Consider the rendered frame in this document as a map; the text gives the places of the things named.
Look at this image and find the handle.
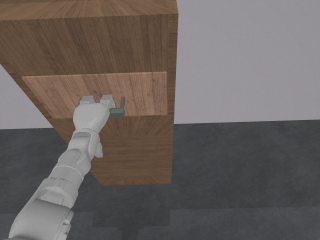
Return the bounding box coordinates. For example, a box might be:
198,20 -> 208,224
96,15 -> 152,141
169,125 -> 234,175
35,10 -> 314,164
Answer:
72,96 -> 125,118

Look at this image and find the left robot upper arm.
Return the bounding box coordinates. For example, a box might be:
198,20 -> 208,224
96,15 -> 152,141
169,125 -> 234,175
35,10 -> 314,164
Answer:
4,198 -> 74,240

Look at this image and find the robot left forearm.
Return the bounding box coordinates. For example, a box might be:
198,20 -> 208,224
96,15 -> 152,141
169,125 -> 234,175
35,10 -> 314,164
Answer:
8,128 -> 99,238

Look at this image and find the cabinet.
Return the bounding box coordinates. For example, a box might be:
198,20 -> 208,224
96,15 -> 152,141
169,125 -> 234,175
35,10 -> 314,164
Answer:
0,0 -> 179,186

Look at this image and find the drawer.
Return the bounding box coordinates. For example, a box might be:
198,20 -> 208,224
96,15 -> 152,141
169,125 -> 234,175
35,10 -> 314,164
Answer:
22,71 -> 167,118

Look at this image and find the left robot hand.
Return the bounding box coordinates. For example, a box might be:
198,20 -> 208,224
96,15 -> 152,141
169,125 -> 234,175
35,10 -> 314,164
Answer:
73,94 -> 116,158

